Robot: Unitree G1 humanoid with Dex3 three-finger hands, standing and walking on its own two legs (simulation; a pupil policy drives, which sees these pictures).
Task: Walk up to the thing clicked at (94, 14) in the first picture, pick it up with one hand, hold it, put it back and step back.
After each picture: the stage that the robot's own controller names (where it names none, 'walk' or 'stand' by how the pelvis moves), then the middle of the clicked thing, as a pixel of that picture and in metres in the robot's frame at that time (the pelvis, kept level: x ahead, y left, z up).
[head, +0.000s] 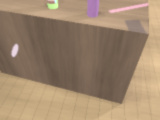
stand; out of the picture +0.95 -0.04 +0.12
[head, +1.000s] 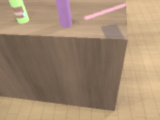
walk; (62, 4) +0.82 +0.14 +0.13
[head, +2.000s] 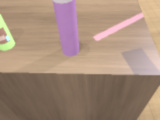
rise first; (67, 25) +0.52 +0.09 +0.15
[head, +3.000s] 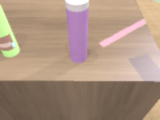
stand; (77, 32) +0.50 +0.04 +0.14
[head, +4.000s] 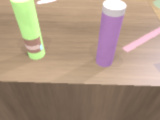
stand; (108, 37) +0.50 -0.07 +0.14
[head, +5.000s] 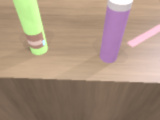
stand; (113, 32) +0.50 -0.08 +0.13
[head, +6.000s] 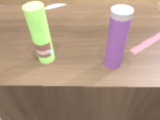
stand; (116, 40) +0.50 -0.10 +0.12
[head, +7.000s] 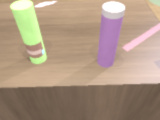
stand; (108, 38) +0.50 -0.07 +0.12
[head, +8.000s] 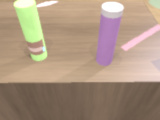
stand; (107, 37) +0.52 -0.07 +0.12
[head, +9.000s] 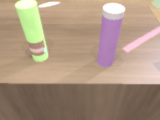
stand; (108, 38) +0.52 -0.08 +0.12
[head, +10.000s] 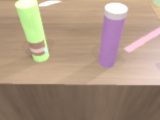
rise first; (110, 39) +0.51 -0.08 +0.12
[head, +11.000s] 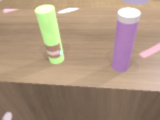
rise first; (123, 43) +0.50 -0.10 +0.12
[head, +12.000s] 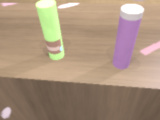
go down; (125, 40) +0.51 -0.10 +0.12
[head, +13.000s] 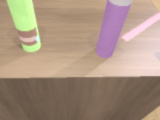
go down; (111, 27) +0.51 -0.12 +0.13
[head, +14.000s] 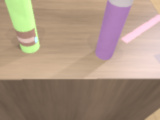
approach; (111, 28) +0.50 -0.11 +0.14
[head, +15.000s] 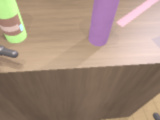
close in; (104, 10) +0.51 -0.09 +0.17
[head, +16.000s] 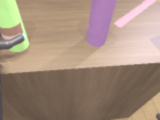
lift; (101, 11) +0.52 -0.09 +0.17
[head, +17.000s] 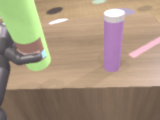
lift; (112, 43) +0.52 -0.10 +0.15
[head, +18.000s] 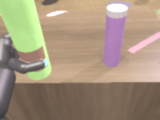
lift; (113, 38) +0.53 -0.10 +0.14
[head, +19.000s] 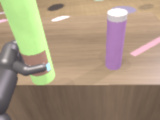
hold; (114, 42) +0.53 -0.11 +0.14
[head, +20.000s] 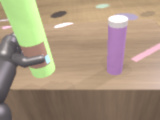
crouch; (116, 47) +0.53 -0.11 +0.14
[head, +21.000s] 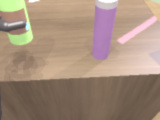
crouch; (103, 30) +0.53 -0.09 +0.14
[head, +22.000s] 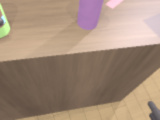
lower; out of the picture +0.54 -0.09 +0.19
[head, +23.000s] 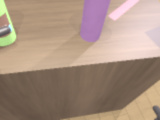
lower; (96, 4) +0.51 -0.09 +0.18
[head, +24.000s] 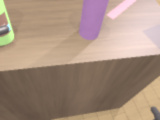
lower; (95, 2) +0.52 -0.09 +0.18
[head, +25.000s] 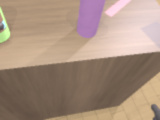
lower; out of the picture +0.52 -0.09 +0.18
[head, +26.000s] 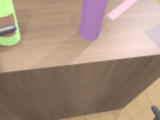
draw back; (94, 3) +0.52 -0.09 +0.18
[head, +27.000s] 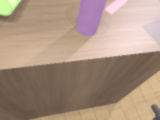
rise; out of the picture +0.52 -0.09 +0.18
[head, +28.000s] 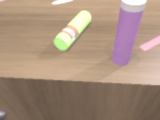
sink last; (125, 34) +0.50 -0.11 +0.16
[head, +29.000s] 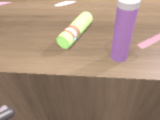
stand; (123, 32) +0.53 -0.10 +0.15
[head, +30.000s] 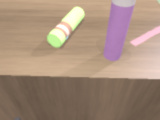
stand; (117, 29) +0.51 -0.10 +0.16
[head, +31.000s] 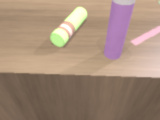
stand; (117, 28) +0.52 -0.10 +0.17
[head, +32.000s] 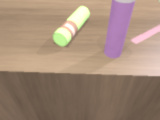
stand; (117, 26) +0.52 -0.10 +0.17
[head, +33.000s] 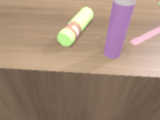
stand; (117, 28) +0.53 -0.10 +0.16
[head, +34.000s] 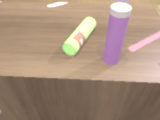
walk; (115, 37) +0.54 -0.10 +0.12
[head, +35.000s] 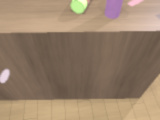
walk; out of the picture +0.73 -0.10 +0.14
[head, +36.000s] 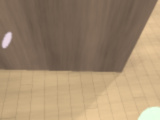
walk; out of the picture +1.03 -0.06 +0.13
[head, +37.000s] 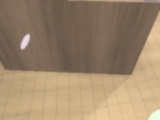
stand; out of the picture +1.12 -0.11 +0.14
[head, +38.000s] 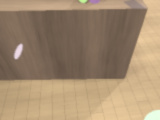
stand; out of the picture +1.12 -0.07 +0.12
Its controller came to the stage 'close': yes
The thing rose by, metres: 0.00
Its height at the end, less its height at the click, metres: +0.00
